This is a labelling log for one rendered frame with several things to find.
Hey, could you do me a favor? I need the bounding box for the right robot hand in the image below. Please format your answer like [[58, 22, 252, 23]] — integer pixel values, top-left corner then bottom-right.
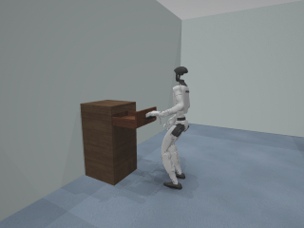
[[164, 118, 176, 130]]

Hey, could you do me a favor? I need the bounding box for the drawer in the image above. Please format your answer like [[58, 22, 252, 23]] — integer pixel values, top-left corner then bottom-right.
[[112, 106, 157, 129]]

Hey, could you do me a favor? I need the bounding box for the right robot forearm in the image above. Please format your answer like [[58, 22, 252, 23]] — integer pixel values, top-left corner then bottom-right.
[[172, 113, 180, 121]]

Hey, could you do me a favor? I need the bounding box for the robot torso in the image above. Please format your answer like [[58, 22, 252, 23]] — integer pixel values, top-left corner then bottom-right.
[[173, 84, 189, 132]]

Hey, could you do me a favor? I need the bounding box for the left robot forearm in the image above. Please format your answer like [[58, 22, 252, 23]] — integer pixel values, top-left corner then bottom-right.
[[159, 104, 182, 118]]

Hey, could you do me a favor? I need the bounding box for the left robot shin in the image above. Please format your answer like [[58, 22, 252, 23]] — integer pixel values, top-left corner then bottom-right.
[[161, 153, 178, 184]]

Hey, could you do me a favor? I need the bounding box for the left robot upper arm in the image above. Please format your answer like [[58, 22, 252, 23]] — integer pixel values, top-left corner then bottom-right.
[[173, 85, 184, 111]]

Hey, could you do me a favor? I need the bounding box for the left robot hand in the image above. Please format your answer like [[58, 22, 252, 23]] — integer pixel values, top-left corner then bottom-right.
[[145, 110, 162, 124]]

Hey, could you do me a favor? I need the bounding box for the cabinet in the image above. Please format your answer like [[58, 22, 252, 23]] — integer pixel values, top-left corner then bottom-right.
[[80, 100, 137, 185]]

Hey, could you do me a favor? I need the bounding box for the handle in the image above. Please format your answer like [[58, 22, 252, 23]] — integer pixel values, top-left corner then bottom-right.
[[143, 116, 156, 120]]

